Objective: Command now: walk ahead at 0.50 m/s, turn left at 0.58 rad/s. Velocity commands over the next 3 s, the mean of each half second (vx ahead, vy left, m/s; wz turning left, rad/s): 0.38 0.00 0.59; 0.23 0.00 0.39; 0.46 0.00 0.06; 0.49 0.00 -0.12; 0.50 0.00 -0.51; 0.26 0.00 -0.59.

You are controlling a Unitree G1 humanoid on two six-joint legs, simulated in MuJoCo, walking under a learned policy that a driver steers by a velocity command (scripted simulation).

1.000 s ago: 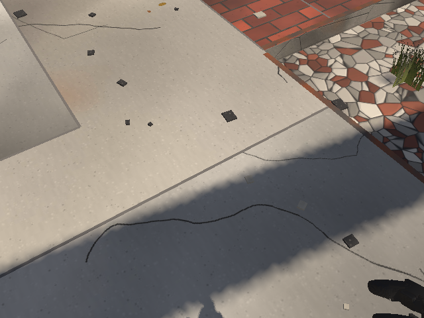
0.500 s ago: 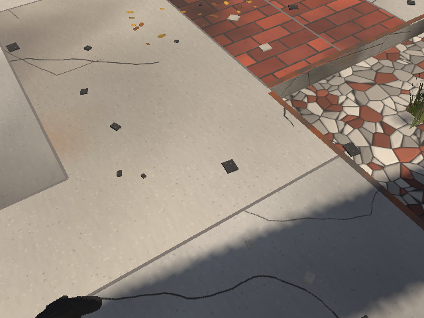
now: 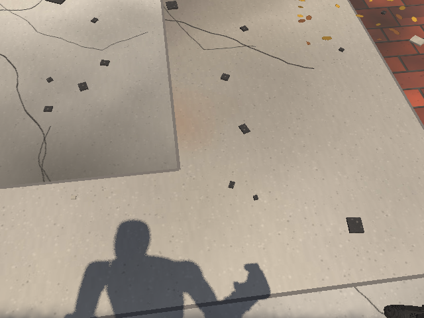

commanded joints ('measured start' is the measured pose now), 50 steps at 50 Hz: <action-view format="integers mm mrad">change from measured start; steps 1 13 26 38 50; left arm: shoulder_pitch -93 -333 -231 -216 -240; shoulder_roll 133 60 82 171 84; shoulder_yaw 19 -2 14 47 26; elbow -137 -198 -184 -98 -68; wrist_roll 11 28 45 -14 10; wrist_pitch -62 -28 45 63 5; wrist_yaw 3 -14 11 -8 -39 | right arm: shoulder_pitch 161 215 217 137 219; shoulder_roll -151 -168 -141 -83 -125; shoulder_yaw -48 -53 -49 -24 -21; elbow -23 44 -9 -31 31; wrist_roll -6 -1 2 -13 -25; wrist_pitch -22 -10 93 76 -28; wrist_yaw -11 -59 -84 -34 -58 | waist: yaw -89 -109 -63 -55 -77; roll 16 72 -133 -123 98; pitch -175 -52 -132 -146 -42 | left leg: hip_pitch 539 195 -108 205 488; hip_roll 283 139 97 88 280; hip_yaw -512 -306 -105 18 -265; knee -336 -343 604 5 -492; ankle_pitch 24 207 -293 -125 2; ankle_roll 213 121 -174 -74 112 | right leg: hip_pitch -517 -240 33 -19 -534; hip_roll -47 52 -213 -242 -38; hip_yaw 103 71 249 89 32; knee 75 -565 -837 -912 -254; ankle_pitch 114 584 489 92 376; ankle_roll -19 48 -224 -226 2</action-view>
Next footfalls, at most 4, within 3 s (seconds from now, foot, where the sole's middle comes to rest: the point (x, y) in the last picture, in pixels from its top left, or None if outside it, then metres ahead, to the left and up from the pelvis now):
0.38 right None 0.42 -0.10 -0.76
0.82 left None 0.29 0.12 -0.76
1.30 right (210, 236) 0.69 0.06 -0.76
1.82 left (111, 190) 0.85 0.42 -0.76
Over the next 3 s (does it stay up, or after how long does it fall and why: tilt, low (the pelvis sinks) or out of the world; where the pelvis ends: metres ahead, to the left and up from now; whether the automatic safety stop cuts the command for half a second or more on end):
stays up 1.32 0.40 0.01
